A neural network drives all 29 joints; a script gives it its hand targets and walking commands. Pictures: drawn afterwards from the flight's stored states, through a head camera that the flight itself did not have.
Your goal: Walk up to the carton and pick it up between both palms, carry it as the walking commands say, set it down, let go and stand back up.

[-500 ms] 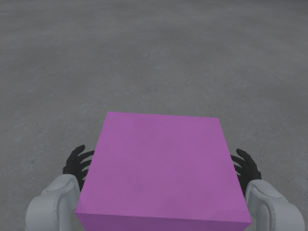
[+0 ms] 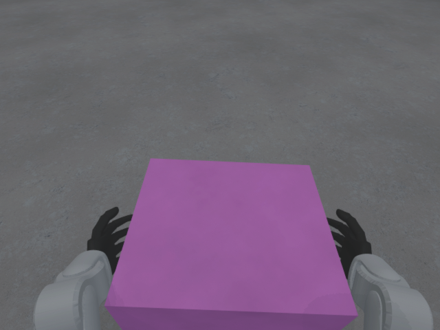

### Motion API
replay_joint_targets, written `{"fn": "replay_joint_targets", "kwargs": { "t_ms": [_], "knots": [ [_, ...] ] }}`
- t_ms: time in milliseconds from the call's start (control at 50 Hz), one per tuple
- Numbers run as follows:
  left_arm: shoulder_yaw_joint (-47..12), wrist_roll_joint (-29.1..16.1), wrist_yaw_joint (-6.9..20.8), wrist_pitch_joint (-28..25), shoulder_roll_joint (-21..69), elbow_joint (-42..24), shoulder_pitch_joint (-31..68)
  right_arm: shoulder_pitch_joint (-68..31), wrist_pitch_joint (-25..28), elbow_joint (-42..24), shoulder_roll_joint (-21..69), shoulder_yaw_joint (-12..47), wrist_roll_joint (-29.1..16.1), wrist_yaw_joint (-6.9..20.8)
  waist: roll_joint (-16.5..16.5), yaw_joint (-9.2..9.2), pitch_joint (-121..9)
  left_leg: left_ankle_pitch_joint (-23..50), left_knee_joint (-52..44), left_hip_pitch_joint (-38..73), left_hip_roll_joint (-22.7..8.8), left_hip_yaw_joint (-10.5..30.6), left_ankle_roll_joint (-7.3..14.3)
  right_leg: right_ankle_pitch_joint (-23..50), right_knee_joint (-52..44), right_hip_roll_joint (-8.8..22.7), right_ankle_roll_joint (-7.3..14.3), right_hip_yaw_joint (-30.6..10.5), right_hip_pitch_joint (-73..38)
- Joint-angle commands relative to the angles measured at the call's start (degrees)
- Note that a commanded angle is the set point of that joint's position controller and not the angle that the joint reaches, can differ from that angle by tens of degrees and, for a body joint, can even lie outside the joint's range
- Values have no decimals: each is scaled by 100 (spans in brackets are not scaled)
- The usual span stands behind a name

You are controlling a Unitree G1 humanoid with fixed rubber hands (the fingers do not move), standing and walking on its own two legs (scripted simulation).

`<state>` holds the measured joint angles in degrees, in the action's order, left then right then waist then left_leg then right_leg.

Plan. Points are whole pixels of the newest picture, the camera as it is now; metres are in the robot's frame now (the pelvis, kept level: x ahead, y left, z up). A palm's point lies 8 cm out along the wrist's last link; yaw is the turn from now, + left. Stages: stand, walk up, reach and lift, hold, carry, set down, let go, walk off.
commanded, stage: carry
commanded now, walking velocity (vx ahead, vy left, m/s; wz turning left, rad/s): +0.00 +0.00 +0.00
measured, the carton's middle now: (225, 263) +0.28 +0.01 -0.01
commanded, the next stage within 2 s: hold in 1.66 s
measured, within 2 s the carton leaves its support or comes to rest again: neither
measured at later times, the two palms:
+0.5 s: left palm (104, 260) +0.22 +0.19 +0.09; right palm (361, 264) +0.23 -0.20 +0.09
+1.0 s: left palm (108, 260) +0.22 +0.19 +0.09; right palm (365, 267) +0.23 -0.20 +0.09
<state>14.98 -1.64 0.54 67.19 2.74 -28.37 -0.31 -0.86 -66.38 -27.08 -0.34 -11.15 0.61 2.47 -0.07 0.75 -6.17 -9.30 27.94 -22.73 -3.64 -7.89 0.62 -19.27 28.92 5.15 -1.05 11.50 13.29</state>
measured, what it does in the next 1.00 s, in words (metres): stands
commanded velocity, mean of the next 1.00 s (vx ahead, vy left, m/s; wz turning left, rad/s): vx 0.00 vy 0.00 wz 0.00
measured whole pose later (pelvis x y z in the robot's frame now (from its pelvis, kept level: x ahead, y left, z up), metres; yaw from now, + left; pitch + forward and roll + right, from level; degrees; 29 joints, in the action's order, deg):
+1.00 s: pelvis -0.01 -0.01 +0.00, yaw +0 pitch +3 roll +0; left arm 15.2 -1.6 1.0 66.5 2.7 -27.4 0.4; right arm -1.2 -65.8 -27.0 0.2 -11.5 0.9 2.2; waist -0.5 0.6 -5.3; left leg -8.2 27.6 -22.4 -4.8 -7.9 -0.1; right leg -18.7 29.2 4.3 -0.1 11.7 13.3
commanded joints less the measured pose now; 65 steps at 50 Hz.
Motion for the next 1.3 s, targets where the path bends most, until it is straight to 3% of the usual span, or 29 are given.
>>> {"fn": "replay_joint_targets", "kwargs": {
  "t_ms": [0,80,140,220,260,300,340,380,400,420,440,520,600,700,740,780,840,920,980,1000,1040,1080,1140,1160,1180,1200,1220,1260,1280],
  "knots": [
    [-4700,-1268,502,-38,4050,-750,2312,-2601,77,-1411,4227,4556,-1538,240,414,-41,-1036,1233,-42,823,-470,376,126,1893,-352,598,150,-356,-331],
    [-4820,-1337,460,-53,4055,-1014,2402,-2010,72,-1230,4212,4426,-1508,216,-170,-36,-1333,1599,-78,889,-510,471,178,1735,-178,562,224,-300,-453],
    [-4808,-1338,458,-130,4032,-1151,2252,-2020,127,-1268,4382,4548,-1571,228,242,-28,-1446,2039,206,1151,-513,385,214,2656,-51,583,185,-356,-499],
    [-4912,-1304,470,-113,4072,-1116,2275,-2134,145,-1344,4354,4528,-1551,222,-73,-52,-1423,1905,186,1065,-482,377,176,2319,-2,556,228,-340,-378],
    [-4648,-1155,465,-87,3740,-577,2117,-2099,112,-1001,3967,4352,-1366,181,321,-20,-938,1621,174,772,-457,379,178,2379,-191,575,189,-393,-332],
    [-4707,-1194,448,-101,3857,-644,2279,-2158,143,-1069,4046,4381,-1401,182,-172,-29,-853,1016,-74,665,-489,418,171,1478,-337,564,244,-396,-316],
    [-4884,-1283,465,-118,3856,-1113,2370,-2101,119,-1351,4119,4541,-1486,242,-4,-41,-800,615,-301,662,-534,453,129,923,-468,559,290,-373,-304],
    [-4876,-1335,460,-84,4021,-1075,2562,-2287,130,-1343,4185,4428,-1511,234,-364,-39,-1024,1275,-294,936,-621,530,135,711,-308,456,233,-301,-196],
    [-4820,-1295,458,-107,3896,-1082,2568,-2326,119,-1191,4120,4419,-1473,247,69,-38,-894,1431,-146,972,-587,493,222,1094,-348,439,231,-339,-113],
    [-4899,-1335,481,-126,4080,-1169,2642,-2567,199,-1556,4300,4530,-1558,276,-85,-30,-1126,1287,-171,1005,-575,472,162,948,-324,463,202,-340,-173],
    [-4757,-1292,452,-122,3890,-1052,2490,-2214,130,-1186,4237,4429,-1496,241,226,-15,-972,1061,-125,904,-544,453,191,1133,-446,525,232,-427,-204],
    [-4786,-1224,457,-61,4017,-597,2231,-2428,131,-1233,4087,4369,-1467,219,-303,-34,-1007,826,-272,962,-572,416,148,577,-466,492,229,-429,2],
    [-4718,-1242,508,-76,3909,-655,2499,-2542,115,-1239,4086,4392,-1427,262,157,-43,-712,301,-404,792,-520,414,137,157,-707,514,282,-474,106],
    [-4646,-1161,482,-36,3811,-324,2342,-2239,82,-798,3927,4146,-1303,230,-90,-15,-576,99,-547,512,-532,539,135,-99,-700,541,318,-519,138],
    [-4904,-1407,472,-128,4099,-1190,2996,-2286,108,-1134,4432,4438,-1486,265,75,-54,-938,531,-396,804,-582,515,166,399,-615,488,281,-379,-135],
    [-4573,-1212,487,-142,3919,-630,2513,-2520,152,-1063,4261,4377,-1492,264,176,-42,-1107,434,-336,772,-526,491,124,509,-620,543,312,-476,-134],
    [-4860,-1339,455,-106,4129,-821,2595,-2185,146,-1120,4180,4282,-1441,235,-420,-38,-1287,1104,-328,1008,-600,467,138,724,-342,494,306,-412,-111],
    [-4724,-1228,432,-137,3893,-862,2619,-2208,113,-958,4154,4366,-1437,255,251,-37,-879,798,-313,897,-590,490,172,785,-576,518,324,-497,10],
    [-4664,-1192,462,-125,3669,-479,2415,-2082,160,-740,3816,4128,-1308,243,-247,-32,-1182,949,-309,877,-576,452,166,760,-318,500,299,-433,-72],
    [-4773,-1262,458,-160,3958,-768,2619,-2331,181,-1082,4208,4340,-1437,243,87,-34,-943,1155,-270,860,-612,452,154,802,-368,437,236,-264,-126],
    [-4843,-1344,479,-150,4197,-834,2600,-2304,183,-1183,4302,4371,-1504,263,-173,-36,-1037,814,-319,827,-566,416,99,877,-417,516,329,-420,-70],
    [-4633,-1220,470,-114,3944,-648,2228,-2202,97,-998,4199,4362,-1520,278,229,-38,-969,912,-232,804,-553,483,149,1028,-382,494,299,-451,-17],
    [-4730,-1268,461,-145,3899,-718,2452,-2097,168,-952,4069,4264,-1427,244,-157,-42,-1078,1374,-85,780,-597,419,126,1387,-209,504,257,-368,-176],
    [-4766,-1288,446,-173,3883,-938,2497,-2044,159,-1009,4165,4330,-1452,256,-181,-68,-1205,874,-163,796,-563,388,74,1218,-300,552,337,-458,-179],
    [-4664,-1249,469,-126,3913,-734,2327,-2425,140,-1160,4253,4484,-1536,250,120,-64,-1187,890,-106,837,-572,457,100,1433,-421,543,297,-490,-177],
    [-4797,-1321,482,-180,4123,-931,2478,-2469,197,-1264,4387,4537,-1589,269,-10,-30,-1263,1401,117,816,-532,385,127,2123,-264,531,309,-503,-295],
    [-4722,-1282,507,-213,4094,-825,2562,-2674,242,-1392,4366,4542,-1554,268,404,-49,-1266,1270,119,726,-508,368,84,2365,-192,548,283,-454,-349],
    [-4610,-1175,473,-174,3928,-363,2225,-2265,188,-957,4066,4304,-1386,233,-4,-42,-1212,1262,157,765,-508,251,125,2443,-105,596,277,-443,-322],
    [-4630,-1197,487,-221,3902,-625,2378,-2285,215,-1003,4235,4399,-1462,246,159,-51,-1093,1066,32,795,-434,257,58,2259,-126,579,316,-486,-227]
  ]
}}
